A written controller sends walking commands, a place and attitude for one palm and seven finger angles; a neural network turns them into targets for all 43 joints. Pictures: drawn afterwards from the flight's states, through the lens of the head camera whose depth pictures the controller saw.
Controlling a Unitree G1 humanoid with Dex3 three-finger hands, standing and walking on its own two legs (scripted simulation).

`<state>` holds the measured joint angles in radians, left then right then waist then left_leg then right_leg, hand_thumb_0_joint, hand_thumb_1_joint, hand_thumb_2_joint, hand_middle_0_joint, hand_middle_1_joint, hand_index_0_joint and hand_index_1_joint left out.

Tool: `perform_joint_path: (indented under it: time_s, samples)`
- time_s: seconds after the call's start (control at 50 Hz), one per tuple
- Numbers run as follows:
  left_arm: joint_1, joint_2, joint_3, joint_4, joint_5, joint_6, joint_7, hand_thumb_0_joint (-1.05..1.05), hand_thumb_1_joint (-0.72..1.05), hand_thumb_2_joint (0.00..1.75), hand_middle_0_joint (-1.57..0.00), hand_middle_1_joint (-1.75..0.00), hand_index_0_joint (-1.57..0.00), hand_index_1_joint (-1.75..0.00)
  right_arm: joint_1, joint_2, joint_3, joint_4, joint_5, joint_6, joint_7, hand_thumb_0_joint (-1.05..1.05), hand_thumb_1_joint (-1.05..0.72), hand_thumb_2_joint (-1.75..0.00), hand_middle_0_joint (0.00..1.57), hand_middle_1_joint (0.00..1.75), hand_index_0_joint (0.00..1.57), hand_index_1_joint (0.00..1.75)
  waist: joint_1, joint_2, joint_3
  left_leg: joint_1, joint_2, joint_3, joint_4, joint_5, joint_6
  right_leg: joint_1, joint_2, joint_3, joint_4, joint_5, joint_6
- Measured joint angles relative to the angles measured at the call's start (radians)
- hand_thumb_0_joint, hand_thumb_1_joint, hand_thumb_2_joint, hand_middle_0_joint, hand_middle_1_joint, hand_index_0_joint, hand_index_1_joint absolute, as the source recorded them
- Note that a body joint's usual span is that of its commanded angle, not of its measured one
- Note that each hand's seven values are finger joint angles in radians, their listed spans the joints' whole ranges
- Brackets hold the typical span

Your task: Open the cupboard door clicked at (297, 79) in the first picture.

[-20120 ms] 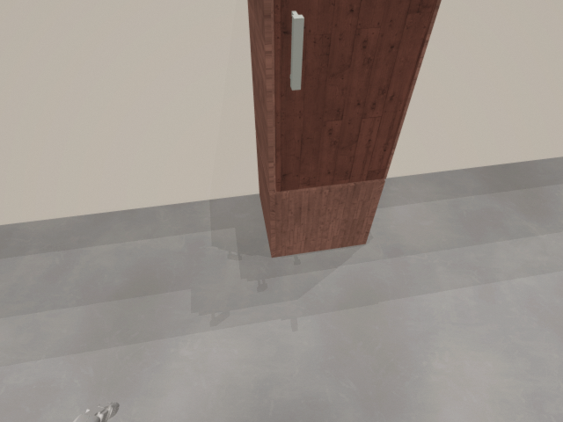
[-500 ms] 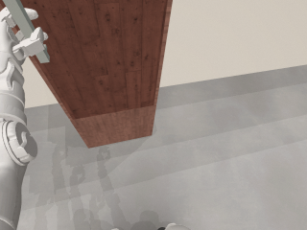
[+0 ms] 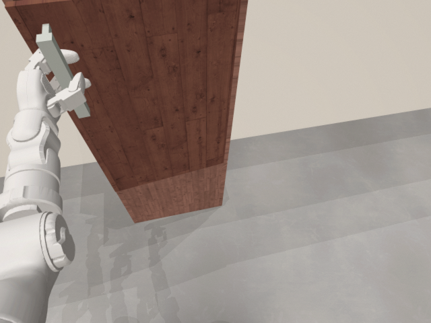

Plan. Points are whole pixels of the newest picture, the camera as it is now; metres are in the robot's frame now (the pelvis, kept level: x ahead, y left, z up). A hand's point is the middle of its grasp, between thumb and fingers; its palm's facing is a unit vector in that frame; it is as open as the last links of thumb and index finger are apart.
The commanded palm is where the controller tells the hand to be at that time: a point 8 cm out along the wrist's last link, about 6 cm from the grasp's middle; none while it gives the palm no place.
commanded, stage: pull the door open along its arc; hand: left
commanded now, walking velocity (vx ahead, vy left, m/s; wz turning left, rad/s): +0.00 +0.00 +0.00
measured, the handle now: (66, 74) +0.55 +0.24 +0.15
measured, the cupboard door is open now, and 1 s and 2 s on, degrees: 6 43 44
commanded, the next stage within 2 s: open thumb and fingers to let go in 0.58 s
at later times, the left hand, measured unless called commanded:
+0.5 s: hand (147, 156) +0.35 +0.08 +0.16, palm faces +0.42 -0.91 +0.07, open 6.3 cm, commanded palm +0.27 +0.14 +0.15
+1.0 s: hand (164, 162) +0.34 +0.06 +0.15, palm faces +0.52 -0.85 -0.03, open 8.3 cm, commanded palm +0.29 +0.09 +0.15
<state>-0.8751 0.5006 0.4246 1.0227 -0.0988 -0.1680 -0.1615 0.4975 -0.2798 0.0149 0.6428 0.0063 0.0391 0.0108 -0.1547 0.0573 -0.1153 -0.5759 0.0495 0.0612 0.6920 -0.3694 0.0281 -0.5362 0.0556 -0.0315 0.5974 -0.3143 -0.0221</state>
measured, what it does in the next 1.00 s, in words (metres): shifts its weight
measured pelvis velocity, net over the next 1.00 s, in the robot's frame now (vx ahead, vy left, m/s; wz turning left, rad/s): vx -0.01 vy -0.06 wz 0.09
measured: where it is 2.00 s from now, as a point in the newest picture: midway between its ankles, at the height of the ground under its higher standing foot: outside the picture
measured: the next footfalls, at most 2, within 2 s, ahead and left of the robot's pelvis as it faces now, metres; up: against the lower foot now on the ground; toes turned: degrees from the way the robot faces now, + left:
none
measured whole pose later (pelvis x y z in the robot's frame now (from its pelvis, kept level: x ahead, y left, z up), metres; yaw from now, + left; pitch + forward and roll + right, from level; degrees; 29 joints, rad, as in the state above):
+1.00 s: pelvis -0.01 -0.06 +0.02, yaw +5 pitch -1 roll +1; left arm -0.28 -0.14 -0.08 0.12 0.02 0.24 0.63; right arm 0.15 -0.19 0.00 0.71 -0.04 0.09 -0.04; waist 0.01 0.06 -0.02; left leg -0.21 0.03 -0.02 0.48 -0.26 -0.03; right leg -0.18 0.04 -0.11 0.49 -0.31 -0.09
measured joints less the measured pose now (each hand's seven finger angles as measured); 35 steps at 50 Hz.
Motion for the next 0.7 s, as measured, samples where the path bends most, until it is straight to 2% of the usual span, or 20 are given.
perform_joint_path:
  time_s: [0.12, 0.16, 0.22, 0.28, 0.4, 0.46, 0.54, 0.6, 0.7]
  samples:
    - [0.199, -0.117, -0.061, -0.255, -0.052, 0.063, 0.022, -0.01, 0.69, 0.75, -0.36, -1.35, -0.33, -1.33, -0.062, 0.008, -0.009, -0.032, 0.025, -0.002, 0.001, 0.00, -0.91, -0.90, 0.20, 0.29, 0.21, 0.30, 0.042, 0.006, -0.004, 0.087, -0.006, 0.010, -0.040, 0.008, 0.000, 0.079, -0.004, 0.010, -0.026, 0.002, 0.000]
    - [0.266, -0.173, -0.090, -0.357, -0.065, 0.096, 0.062, -0.01, 0.68, 0.74, -0.36, -1.35, -0.33, -1.33, -0.092, 0.012, -0.013, -0.040, 0.030, -0.009, 0.002, 0.00, -0.91, -0.90, 0.20, 0.29, 0.21, 0.30, 0.061, 0.009, -0.004, 0.116, -0.008, 0.011, -0.053, 0.012, -0.001, 0.105, -0.006, 0.011, -0.034, 0.004, 0.001]
    - [0.352, -0.269, -0.144, -0.504, -0.070, 0.144, 0.162, -0.01, 0.68, 0.74, -0.36, -1.35, -0.34, -1.31, -0.148, 0.018, -0.015, -0.044, 0.033, -0.024, 0.007, 0.00, -0.91, -0.90, 0.20, 0.29, 0.20, 0.30, 0.088, 0.012, -0.001, 0.152, -0.013, 0.008, -0.068, 0.019, -0.004, 0.139, -0.010, 0.009, -0.041, 0.005, 0.000]
    - [0.418, -0.372, -0.191, -0.630, -0.064, 0.192, 0.294, 0.00, 0.66, 0.73, -0.35, -1.35, -0.35, -1.29, -0.216, 0.030, -0.013, -0.039, 0.026, -0.032, 0.009, 0.00, -0.91, -0.90, 0.20, 0.29, 0.20, 0.30, 0.111, 0.010, 0.007, 0.185, -0.018, 0.006, -0.081, 0.028, -0.007, 0.168, -0.015, 0.006, -0.041, 0.005, -0.003]
    - [0.531, -0.531, -0.315, -0.826, 0.001, 0.294, 0.535, 0.00, 0.64, 0.73, -0.34, -1.32, -0.36, -1.30, -0.328, 0.067, 0.000, -0.044, -0.001, -0.018, 0.002, 0.00, -0.91, -0.90, 0.20, 0.29, 0.20, 0.30, 0.141, 0.003, 0.023, 0.256, -0.025, -0.002, -0.117, 0.048, -0.020, 0.228, -0.020, -0.003, -0.047, 0.003, -0.014]
    - [0.579, -0.581, -0.382, -0.897, 0.036, 0.354, 0.626, 0.00, 0.64, 0.73, -0.33, -1.31, -0.36, -1.31, -0.365, 0.087, 0.008, -0.044, -0.013, -0.001, -0.004, 0.00, -0.91, -0.90, 0.20, 0.29, 0.20, 0.30, 0.147, 0.003, 0.033, 0.296, -0.024, -0.012, -0.139, 0.058, -0.028, 0.268, -0.019, -0.012, -0.062, 0.005, -0.022]
    - [0.663, -0.640, -0.468, -0.995, 0.070, 0.416, 0.716, 0.01, 0.63, 0.71, -0.32, -1.28, -0.35, -1.31, -0.389, 0.110, 0.013, -0.040, -0.026, 0.025, -0.001, 0.00, -0.91, -0.90, 0.20, 0.29, 0.20, 0.30, 0.149, 0.004, 0.039, 0.346, -0.017, -0.023, -0.169, 0.068, -0.041, 0.322, -0.010, -0.022, -0.093, 0.012, -0.034]
    - [0.708, -0.636, -0.530, -1.047, 0.075, 0.445, 0.763, 0.01, 0.64, 0.70, -0.30, -1.25, -0.33, -1.29, -0.400, 0.123, 0.016, -0.030, -0.032, 0.049, 0.000, 0.00, -0.91, -0.90, 0.20, 0.29, 0.21, 0.30, 0.146, 0.000, 0.049, 0.374, -0.011, -0.034, -0.182, 0.072, -0.050, 0.354, -0.003, -0.032, -0.109, 0.013, -0.045]
    - [0.671, -0.640, -0.566, -1.027, 0.125, 0.477, 0.823, 0.00, 0.64, 0.74, -0.30, -1.24, -0.31, -1.29, -0.409, 0.113, 0.008, 0.014, -0.038, 0.065, -0.006, 0.00, -0.91, -0.90, 0.20, 0.29, 0.21, 0.30, 0.151, 0.001, 0.075, 0.381, -0.006, -0.065, -0.175, 0.073, -0.060, 0.378, 0.004, -0.062, -0.117, 0.010, -0.059]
